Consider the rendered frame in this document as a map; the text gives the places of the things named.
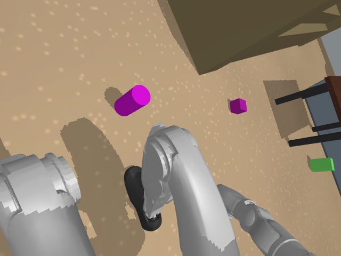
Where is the coffee table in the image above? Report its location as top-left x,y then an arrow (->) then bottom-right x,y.
275,76 -> 341,147

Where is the right robot hand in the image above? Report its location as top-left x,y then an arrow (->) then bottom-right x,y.
217,184 -> 246,220

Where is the right robot foot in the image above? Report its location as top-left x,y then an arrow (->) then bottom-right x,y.
124,166 -> 162,231

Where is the sofa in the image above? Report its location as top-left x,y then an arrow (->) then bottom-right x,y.
167,0 -> 341,75

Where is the right robot arm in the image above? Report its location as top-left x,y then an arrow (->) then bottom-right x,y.
233,199 -> 316,256

